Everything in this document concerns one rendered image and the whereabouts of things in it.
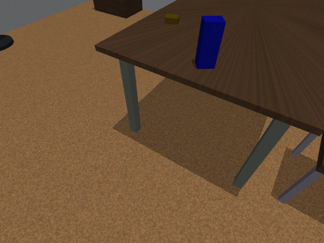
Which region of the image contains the table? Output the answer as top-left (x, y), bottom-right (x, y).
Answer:
top-left (95, 0), bottom-right (324, 189)

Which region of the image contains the chair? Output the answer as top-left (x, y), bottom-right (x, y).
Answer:
top-left (278, 132), bottom-right (324, 204)

